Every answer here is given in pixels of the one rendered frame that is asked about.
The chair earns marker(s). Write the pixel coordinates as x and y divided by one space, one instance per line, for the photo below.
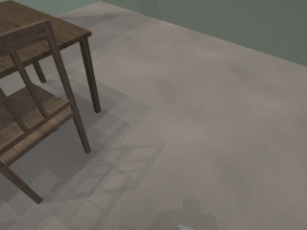
31 114

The table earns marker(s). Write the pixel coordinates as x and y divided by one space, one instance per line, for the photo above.
14 15

